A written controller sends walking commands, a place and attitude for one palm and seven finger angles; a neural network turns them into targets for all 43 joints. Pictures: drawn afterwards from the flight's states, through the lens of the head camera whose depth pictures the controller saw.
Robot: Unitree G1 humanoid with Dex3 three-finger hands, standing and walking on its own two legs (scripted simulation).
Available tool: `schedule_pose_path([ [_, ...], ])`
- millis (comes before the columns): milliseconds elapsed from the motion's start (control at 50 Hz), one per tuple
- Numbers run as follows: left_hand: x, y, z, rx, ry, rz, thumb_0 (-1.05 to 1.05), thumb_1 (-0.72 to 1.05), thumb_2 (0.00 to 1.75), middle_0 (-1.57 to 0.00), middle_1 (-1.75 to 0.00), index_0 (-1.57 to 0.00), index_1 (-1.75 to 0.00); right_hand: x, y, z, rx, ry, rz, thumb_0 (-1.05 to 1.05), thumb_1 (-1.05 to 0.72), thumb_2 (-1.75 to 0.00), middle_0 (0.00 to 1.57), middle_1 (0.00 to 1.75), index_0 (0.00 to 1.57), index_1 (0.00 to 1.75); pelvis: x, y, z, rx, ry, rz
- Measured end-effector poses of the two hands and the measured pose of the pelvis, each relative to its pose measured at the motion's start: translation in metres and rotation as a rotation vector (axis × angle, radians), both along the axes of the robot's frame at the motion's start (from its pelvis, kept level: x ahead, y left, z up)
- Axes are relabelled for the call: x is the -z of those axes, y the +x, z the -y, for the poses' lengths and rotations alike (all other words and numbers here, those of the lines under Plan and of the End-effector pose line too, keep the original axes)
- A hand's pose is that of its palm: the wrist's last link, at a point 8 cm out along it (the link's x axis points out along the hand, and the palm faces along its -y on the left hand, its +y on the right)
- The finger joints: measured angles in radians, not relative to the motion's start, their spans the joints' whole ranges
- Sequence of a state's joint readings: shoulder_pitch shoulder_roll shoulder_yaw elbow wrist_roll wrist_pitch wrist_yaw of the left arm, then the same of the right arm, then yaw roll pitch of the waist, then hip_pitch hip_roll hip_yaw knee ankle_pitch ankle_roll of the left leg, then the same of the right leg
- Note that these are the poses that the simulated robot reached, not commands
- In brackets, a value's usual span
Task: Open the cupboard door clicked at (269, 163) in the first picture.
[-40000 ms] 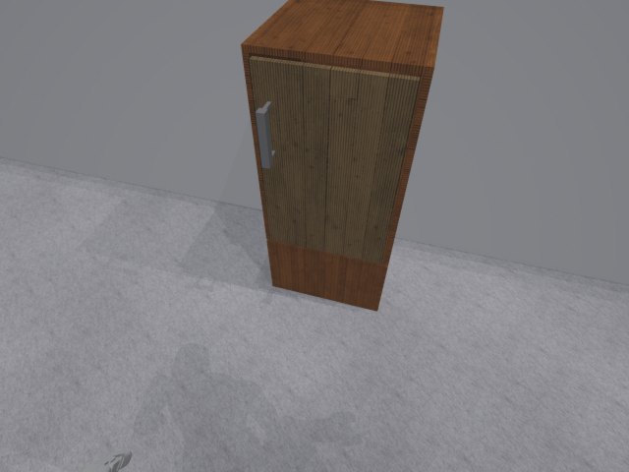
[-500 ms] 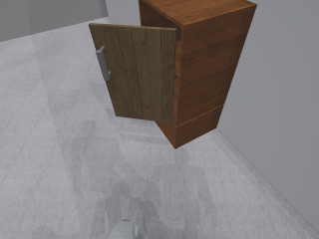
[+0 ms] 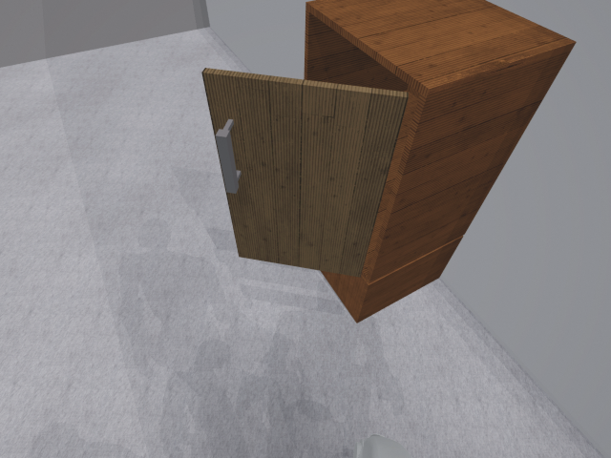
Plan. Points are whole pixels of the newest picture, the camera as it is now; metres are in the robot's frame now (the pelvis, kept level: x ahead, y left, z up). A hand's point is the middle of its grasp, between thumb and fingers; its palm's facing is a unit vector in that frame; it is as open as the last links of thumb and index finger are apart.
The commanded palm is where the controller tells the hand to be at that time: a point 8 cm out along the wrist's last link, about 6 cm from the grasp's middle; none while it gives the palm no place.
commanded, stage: come to a stop and stand still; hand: left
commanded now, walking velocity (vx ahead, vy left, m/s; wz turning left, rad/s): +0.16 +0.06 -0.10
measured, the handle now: (231, 157) +0.67 +0.22 -0.04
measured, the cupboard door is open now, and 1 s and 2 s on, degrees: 50 50 50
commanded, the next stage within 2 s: look again from close up in 1.96 s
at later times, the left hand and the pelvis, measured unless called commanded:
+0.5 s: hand (203, 449) +0.16 +0.17 -0.19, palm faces -0.01 -0.99 -0.17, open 7.4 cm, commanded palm none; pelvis +0.06 +0.00 -0.01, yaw +0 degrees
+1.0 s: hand out of the picture +0.07 +0.13 -0.16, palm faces -0.03 -0.96 -0.28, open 7.3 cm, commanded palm none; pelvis +0.02 -0.06 -0.01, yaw -2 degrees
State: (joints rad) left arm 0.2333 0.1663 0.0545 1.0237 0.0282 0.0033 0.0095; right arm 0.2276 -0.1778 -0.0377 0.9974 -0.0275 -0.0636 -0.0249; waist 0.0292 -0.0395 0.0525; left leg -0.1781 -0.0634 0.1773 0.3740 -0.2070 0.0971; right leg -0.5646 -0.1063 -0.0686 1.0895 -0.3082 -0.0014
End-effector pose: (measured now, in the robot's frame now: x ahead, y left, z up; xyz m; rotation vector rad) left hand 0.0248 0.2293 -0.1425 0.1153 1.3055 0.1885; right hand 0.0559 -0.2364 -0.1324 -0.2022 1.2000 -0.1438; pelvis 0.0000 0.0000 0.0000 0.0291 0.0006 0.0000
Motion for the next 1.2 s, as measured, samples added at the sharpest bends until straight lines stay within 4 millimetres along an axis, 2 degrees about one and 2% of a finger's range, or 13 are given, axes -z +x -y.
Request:
schedule_pose_path([
  [80, -0.011, 0.068, -0.012, 0.055, 0.033, 0.098, 0.01, 0.94, 0.9, -0.2, -0.3, -0.19, -0.3, 0.006, -0.027, -0.002, 0.046, 0.008, -0.119, -0.02, -0.94, -0.9, 0.2, 0.3, 0.2, 0.3, -0.001, 0.023, -0.004, 0.007, 0.004, -0.001],
  [180, -0.014, 0.134, -0.007, 0.118, 0.056, 0.171, 0.0, 0.93, 0.9, -0.2, -0.3, -0.19, -0.3, 0.016, -0.051, -0.011, 0.103, 0.04, -0.253, -0.01, -0.92, -0.9, 0.2, 0.3, 0.2, 0.3, 0.005, 0.053, 0.001, 0.008, 0.007, 0.005],
  [240, -0.009, 0.154, 0.003, 0.151, 0.052, 0.177, 0.0, 0.92, 0.9, -0.2, -0.3, -0.19, -0.3, 0.022, -0.052, -0.016, 0.153, 0.063, -0.297, 0.0, -0.91, -0.9, 0.2, 0.3, 0.2, 0.3, 0.009, 0.065, 0.005, 0.02, -0.005, 0.0],
  [300, -0.004, 0.16, 0.011, 0.17, 0.035, 0.146, 0.0, 0.92, 0.9, -0.2, -0.3, -0.2, -0.3, 0.023, -0.044, -0.021, 0.183, 0.075, -0.301, 0.0, -0.91, -0.9, 0.2, 0.3, 0.2, 0.3, 0.01, 0.07, 0.005, 0.012, -0.011, -0.009],
  [380, 0.007, 0.154, 0.015, 0.146, 0.004, 0.121, 0.0, 0.91, 0.9, -0.2, -0.3, -0.2, -0.3, 0.02, -0.029, -0.024, 0.178, 0.063, -0.281, 0.0, -0.91, -0.9, 0.2, 0.3, 0.2, 0.3, 0.01, 0.069, 0.002, 0.008, -0.017, -0.012],
  [500, 0.014, 0.125, 0.009, 0.091, -0.017, 0.057, 0.0, 0.91, 0.9, -0.2, -0.3, -0.2, -0.3, 0.012, -0.004, -0.02, 0.129, 0.011, -0.205, 0.0, -0.9, -0.9, 0.21, 0.3, 0.2, 0.3, 0.009, 0.062, -0.002, 0.008, -0.027, -0.007],
  [660, -0.001, 0.081, 0.0, 0.054, 0.048, 0.001, 0.0, 0.91, 0.9, -0.2, -0.3, -0.2, -0.3, 0.014, 0.026, -0.001, 0.056, 0.015, -0.089, 0.01, -0.92, -0.9, 0.21, 0.3, 0.2, 0.3, 0.006, 0.054, 0.002, 0.017, -0.058, -0.025],
  [780, -0.009, 0.062, 0.006, 0.079, 0.128, 0.02, 0.0, 0.91, 0.9, -0.2, -0.3, -0.2, -0.3, 0.031, 0.03, 0.021, 0.065, 0.066, 0.001, 0.0, -0.92, -0.9, 0.21, 0.3, 0.2, 0.3, 0.016, 0.042, 0.025, 0.048, -0.007, -0.01],
  [900, -0.014, 0.043, 0.034, 0.117, 0.121, -0.001, 0.0, 0.91, 0.9, -0.2, -0.3, -0.2, -0.3, 0.04, 0.011, 0.033, 0.085, 0.108, -0.013, 0.0, -0.91, -0.9, 0.2, 0.3, 0.2, 0.3, 0.014, 0.029, 0.043, 0.028, 0.004, 0.012],
  [980, -0.015, 0.038, 0.053, 0.107, 0.096, 0.005, 0.0, 0.92, 0.9, -0.2, -0.3, -0.2, -0.3, 0.037, -0.016, 0.04, 0.086, 0.111, -0.069, 0.0, -0.92, -0.9, 0.2, 0.3, 0.2, 0.3, 0.009, 0.024, 0.054, 0.028, 0.007, 0.018],
  [1100, -0.016, 0.031, 0.068, 0.103, 0.085, 0.003, 0.0, 0.94, 0.9, -0.2, -0.3, -0.2, -0.3, 0.035, -0.059, 0.048, 0.092, 0.12, -0.179, 0.0, -0.92, -0.9, 0.2, 0.3, 0.2, 0.3, 0.005, 0.019, 0.07, 0.024, 0.003, 0.02],
  [1200, -0.015, 0.021, 0.078, 0.091, 0.078, -0.021, 0.0, 0.94, 0.9, -0.2, -0.3, -0.2, -0.3, 0.033, -0.085, 0.052, 0.101, 0.126, -0.259, 0.0, -0.91, -0.9, 0.2, 0.3, 0.2, 0.3, 0.003, 0.018, 0.079, 0.015, -0.001, 0.018],
])
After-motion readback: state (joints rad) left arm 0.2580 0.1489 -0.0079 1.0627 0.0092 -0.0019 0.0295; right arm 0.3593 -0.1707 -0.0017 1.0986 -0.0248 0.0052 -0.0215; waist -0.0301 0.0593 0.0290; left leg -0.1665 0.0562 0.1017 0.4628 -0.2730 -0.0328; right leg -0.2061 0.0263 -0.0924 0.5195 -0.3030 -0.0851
